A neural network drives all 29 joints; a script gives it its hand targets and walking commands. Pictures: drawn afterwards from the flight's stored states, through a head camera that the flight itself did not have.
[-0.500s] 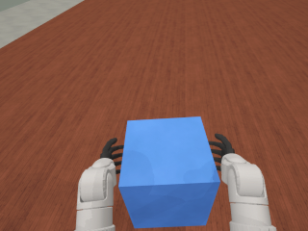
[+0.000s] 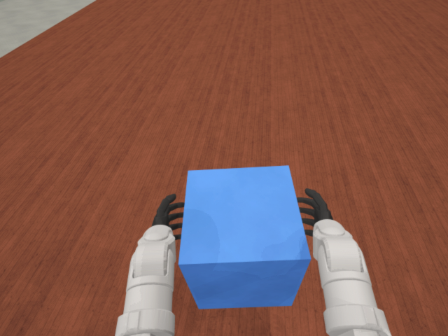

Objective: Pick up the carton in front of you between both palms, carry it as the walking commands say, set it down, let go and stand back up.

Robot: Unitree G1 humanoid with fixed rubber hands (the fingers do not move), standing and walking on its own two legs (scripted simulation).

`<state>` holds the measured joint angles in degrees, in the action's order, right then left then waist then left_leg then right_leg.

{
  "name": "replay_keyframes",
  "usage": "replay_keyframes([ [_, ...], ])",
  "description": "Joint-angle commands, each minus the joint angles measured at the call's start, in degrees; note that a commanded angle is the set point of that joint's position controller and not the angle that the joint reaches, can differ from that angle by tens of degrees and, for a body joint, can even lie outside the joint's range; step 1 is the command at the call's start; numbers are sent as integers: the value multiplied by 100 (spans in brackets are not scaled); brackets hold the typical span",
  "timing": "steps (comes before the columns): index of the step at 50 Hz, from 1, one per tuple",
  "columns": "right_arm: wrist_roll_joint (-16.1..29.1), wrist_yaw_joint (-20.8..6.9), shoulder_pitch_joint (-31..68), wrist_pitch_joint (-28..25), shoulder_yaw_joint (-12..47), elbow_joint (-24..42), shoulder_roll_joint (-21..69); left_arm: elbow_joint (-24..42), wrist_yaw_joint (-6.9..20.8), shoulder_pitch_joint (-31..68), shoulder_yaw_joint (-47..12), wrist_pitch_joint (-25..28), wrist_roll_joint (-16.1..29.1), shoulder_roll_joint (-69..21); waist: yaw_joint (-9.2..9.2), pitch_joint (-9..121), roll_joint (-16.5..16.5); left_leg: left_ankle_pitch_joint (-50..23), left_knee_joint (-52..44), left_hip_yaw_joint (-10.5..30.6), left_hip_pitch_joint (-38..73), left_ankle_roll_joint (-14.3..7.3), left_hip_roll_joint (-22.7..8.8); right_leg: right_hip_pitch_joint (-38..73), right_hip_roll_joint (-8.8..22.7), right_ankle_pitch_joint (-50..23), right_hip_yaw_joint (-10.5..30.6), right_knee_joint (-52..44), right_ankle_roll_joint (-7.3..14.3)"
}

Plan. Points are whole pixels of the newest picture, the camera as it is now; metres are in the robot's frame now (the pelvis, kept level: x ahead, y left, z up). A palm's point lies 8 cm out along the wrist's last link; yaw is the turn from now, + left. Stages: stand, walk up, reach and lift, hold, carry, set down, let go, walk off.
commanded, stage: carry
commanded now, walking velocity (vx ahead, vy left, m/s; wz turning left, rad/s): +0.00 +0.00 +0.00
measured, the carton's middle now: (241, 240) +0.33 +0.00 -0.05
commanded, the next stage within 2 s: hold in 0.44 s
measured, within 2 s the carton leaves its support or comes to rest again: neither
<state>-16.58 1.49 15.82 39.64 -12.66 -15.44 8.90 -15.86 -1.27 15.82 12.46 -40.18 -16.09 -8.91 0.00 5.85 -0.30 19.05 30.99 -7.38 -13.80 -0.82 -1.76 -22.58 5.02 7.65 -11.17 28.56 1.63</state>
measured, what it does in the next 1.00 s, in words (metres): stands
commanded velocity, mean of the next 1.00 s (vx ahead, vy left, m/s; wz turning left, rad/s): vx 0.00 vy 0.00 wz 0.00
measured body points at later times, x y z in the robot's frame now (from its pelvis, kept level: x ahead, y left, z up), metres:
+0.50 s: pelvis +0.01 +0.00 +0.00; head -0.01 +0.00 +0.45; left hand +0.31 +0.16 +0.03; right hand +0.31 -0.15 +0.04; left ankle -0.03 +0.11 -0.73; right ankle +0.08 -0.12 -0.73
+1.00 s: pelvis -0.02 -0.03 -0.01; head +0.04 -0.03 +0.44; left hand +0.33 +0.17 -0.01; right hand +0.36 -0.12 -0.01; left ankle -0.03 +0.11 -0.73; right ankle +0.08 -0.12 -0.73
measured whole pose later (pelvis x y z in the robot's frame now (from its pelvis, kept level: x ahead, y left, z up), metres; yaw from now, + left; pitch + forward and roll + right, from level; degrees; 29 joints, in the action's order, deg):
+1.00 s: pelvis -0.02 -0.03 -0.01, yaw +9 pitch +1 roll +0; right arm -26.5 0.5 34.1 29.4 -30.5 -30.0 12.7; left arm -37.5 3.2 36.3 31.6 -25.6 -28.0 -9.7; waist 1.1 -5.9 -2.4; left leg 19.5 37.9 5.4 -19.3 0.3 1.7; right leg -24.7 -1.9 10.7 1.6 34.6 0.6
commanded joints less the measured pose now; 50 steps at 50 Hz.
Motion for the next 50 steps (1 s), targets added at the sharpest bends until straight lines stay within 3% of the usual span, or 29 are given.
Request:
replay_keyframes([
  [1,1465,-1387,2640,-360,3048,208,5315,350,1379,2766,-3003,444,1477,-5284,-2,1490,65,-752,-596,616,-135,-101,-632,1223,545,-576,728,-255,-32],
  [6,1688,-1357,2367,-89,3407,607,5298,762,1348,2476,-3370,161,1689,-5256,11,1576,73,-1077,-489,596,-49,-87,-638,1273,556,-932,706,-142,-19],
  [22,1720,-1351,2350,28,3388,708,5176,879,1324,2460,-3377,40,1705,-5146,15,1436,25,-1076,-536,596,-112,-104,-650,1221,528,-820,683,-131,-40],
  [23,1738,-1392,1925,73,3353,849,5316,738,1374,2044,-3266,84,1643,-5344,19,829,-541,-2193,-1183,1419,-472,-110,453,3162,-1006,-1663,1471,-188,16],
  [24,1641,-1354,1963,-19,3255,978,5113,881,1337,2160,-3111,200,1525,-5092,-18,969,-398,-2478,-1075,1518,-406,-86,384,3457,-931,-1790,1570,-230,61],
  [27,1675,-1426,2260,-52,3430,995,5070,588,1259,2047,-2941,268,1352,-5128,-118,850,-288,-2377,-1249,1435,471,-29,514,2834,-992,-1691,1518,-383,-110],
  [30,1625,-1411,2322,-113,3394,898,5119,531,1286,2316,-3029,346,1430,-5206,-38,779,-194,-2095,-1319,1410,382,21,508,2989,-1077,-1333,1448,-474,-128],
  [34,1361,-1355,2505,-144,3034,509,5183,265,1453,2960,-2988,419,1487,-5205,190,498,-64,-1135,-1386,1393,-116,-15,488,3148,-1075,-719,1403,-512,-82],
  [37,1128,-1378,3096,-228,2529,-115,5281,-423,1606,3675,-2602,583,1304,-5136,298,114,-108,121,-1410,1326,-547,-121,477,2979,-1029,185,1388,-468,-122],
  [40,872,-1425,3817,-395,1983,-931,5423,-1309,1713,4394,-1934,879,930,-5059,242,-60,-39,693,-1176,1245,-1036,-250,499,2850,-976,793,1413,-345,-180],
  [45,221,-1248,4426,-770,770,-1842,4976,-2410,1557,4731,-331,1342,-87,-4355,1,-115,102,614,-531,1169,-1705,-317,604,2221,-890,1115,1544,-106,-207],
  [48,-183,-1063,4333,-1154,124,-2043,4381,-2616,1402,4597,308,1637,-545,-3801,-4,60,119,236,-99,1133,-2058,-251,707,1578,-914,776,1540,214,-222],
  [50,-337,-955,4285,-1484,-75,-2064,4110,-2631,1356,4569,405,1899,-625,-3600,58,327,100,-35,200,1100,-2379,-190,785,1188,-950,344,1511,525,-227],
])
